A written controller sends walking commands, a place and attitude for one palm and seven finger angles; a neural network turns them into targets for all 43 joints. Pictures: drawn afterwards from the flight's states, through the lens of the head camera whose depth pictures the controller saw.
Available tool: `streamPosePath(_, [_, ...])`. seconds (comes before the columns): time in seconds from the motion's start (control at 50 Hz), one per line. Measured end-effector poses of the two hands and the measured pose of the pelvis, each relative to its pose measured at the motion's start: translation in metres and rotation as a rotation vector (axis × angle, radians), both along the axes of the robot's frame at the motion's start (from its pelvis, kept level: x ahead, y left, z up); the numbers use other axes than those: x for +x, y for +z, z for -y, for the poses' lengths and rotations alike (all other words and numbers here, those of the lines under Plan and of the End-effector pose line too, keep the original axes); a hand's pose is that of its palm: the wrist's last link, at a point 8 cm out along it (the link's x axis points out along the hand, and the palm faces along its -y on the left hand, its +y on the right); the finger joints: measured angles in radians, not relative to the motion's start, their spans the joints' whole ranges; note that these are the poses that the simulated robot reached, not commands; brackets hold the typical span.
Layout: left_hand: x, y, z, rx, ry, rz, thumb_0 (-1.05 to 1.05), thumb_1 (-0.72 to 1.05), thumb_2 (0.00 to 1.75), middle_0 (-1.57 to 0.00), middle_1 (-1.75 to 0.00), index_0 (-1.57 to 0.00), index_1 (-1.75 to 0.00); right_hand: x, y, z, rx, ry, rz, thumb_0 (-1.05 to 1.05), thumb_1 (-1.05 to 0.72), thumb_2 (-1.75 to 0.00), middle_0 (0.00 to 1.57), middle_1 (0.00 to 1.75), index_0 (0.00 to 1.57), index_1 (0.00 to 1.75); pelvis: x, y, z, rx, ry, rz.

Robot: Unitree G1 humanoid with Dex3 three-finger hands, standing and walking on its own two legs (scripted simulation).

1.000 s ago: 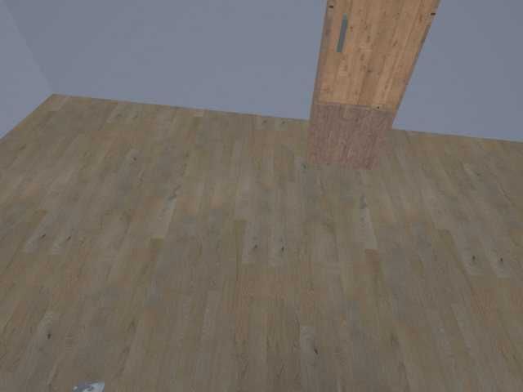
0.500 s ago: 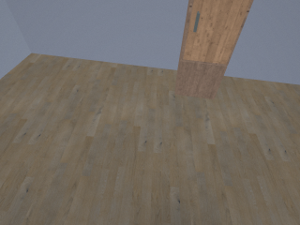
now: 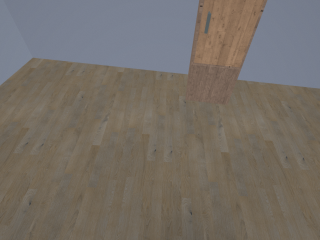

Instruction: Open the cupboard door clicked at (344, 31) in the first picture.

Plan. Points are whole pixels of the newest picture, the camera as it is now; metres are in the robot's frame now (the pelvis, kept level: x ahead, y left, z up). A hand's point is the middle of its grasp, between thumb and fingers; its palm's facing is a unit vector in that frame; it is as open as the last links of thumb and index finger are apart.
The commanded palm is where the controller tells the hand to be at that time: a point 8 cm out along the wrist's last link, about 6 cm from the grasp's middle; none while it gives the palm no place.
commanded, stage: look at it before walking up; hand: left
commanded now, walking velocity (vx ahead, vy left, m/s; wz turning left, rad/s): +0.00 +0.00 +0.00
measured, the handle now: (207, 22) +1.41 -0.24 -0.03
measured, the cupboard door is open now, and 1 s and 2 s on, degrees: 0 0 0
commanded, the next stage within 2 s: walk to a spot facing it in 0.44 s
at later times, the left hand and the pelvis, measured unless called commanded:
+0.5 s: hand out of the picture +0.08 +0.24 -0.16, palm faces -0.03 -0.94 -0.33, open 7.4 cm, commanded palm none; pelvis +0.00 +0.00 +0.00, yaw +0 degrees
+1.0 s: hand out of the picture +0.10 +0.16 -0.18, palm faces -0.11 -0.97 -0.21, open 7.4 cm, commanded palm none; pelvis +0.07 -0.04 -0.02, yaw -11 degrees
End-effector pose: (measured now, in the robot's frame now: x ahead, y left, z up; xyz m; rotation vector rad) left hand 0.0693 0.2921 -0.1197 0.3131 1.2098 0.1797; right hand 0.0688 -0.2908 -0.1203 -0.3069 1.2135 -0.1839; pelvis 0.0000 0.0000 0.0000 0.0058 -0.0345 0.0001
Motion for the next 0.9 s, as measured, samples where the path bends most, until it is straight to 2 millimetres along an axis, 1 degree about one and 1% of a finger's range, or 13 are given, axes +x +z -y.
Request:
streamPosePath(0.4, [0.003,0.000,0.003,-0.001,0.002,0.002,0.01,0.90,0.90,-0.21,-0.30,-0.20,-0.30,0.012,0.003,0.004,-0.005,0.006,0.015,0.01,-0.90,-0.90,0.21,0.30,0.21,0.30,0.004,0.001,0.003,-0.002,0.000,0.000])
streamPosePath(0.62, [0.003,-0.001,0.004,-0.001,0.006,-0.008,0.01,0.90,0.90,-0.20,-0.30,-0.20,-0.30,0.013,0.002,0.002,-0.007,0.003,0.013,0.01,-0.90,-0.90,0.21,0.30,0.21,0.30,0.006,0.001,0.003,-0.003,-0.011,-0.002])
streamPosePath(0.7, [-0.003,-0.011,0.014,-0.030,0.000,-0.051,0.01,0.90,0.90,-0.20,-0.30,-0.20,-0.30,0.005,-0.006,-0.008,0.020,-0.030,0.009,0.01,-0.90,-0.90,0.21,0.30,0.21,0.30,0.013,-0.004,0.002,-0.003,-0.049,-0.009])
streamPosePath(0.8, [-0.009,-0.026,0.033,-0.081,-0.017,-0.122,0.01,0.90,0.90,-0.20,-0.30,-0.20,-0.30,-0.015,-0.021,-0.019,0.066,-0.107,-0.019,0.01,-0.90,-0.90,0.21,0.30,0.21,0.30,0.030,-0.012,0.006,0.005,-0.102,-0.026])
streamPosePath(0.84, [-0.006,-0.029,0.044,-0.094,-0.029,-0.153,0.01,0.90,0.90,-0.20,-0.30,-0.20,-0.30,-0.025,-0.028,-0.020,0.085,-0.151,-0.035,0.01,-0.90,-0.90,0.21,0.30,0.21,0.30,0.038,-0.016,0.011,0.012,-0.135,-0.026])
streamPosePath(0.9, [0.009,-0.034,0.063,-0.104,-0.057,-0.174,0.01,0.90,0.90,-0.20,-0.30,-0.20,-0.30,-0.040,-0.042,-0.017,0.108,-0.210,-0.074,0.01,-0.90,-0.90,0.21,0.30,0.21,0.30,0.051,-0.023,0.022,0.008,-0.172,-0.020])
